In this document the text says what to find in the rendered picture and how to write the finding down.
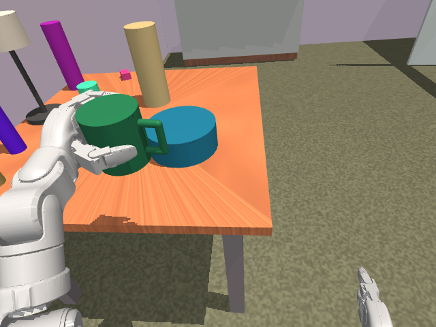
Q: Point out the left robot hand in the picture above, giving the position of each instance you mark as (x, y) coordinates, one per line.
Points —
(62, 131)

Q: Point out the right robot hand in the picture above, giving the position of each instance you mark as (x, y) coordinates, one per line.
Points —
(372, 312)

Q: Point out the table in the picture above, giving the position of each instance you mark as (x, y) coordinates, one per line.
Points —
(227, 194)

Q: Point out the left robot arm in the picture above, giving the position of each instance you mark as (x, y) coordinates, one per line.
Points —
(32, 259)

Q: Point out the desk lamp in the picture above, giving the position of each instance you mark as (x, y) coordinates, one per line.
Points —
(12, 37)

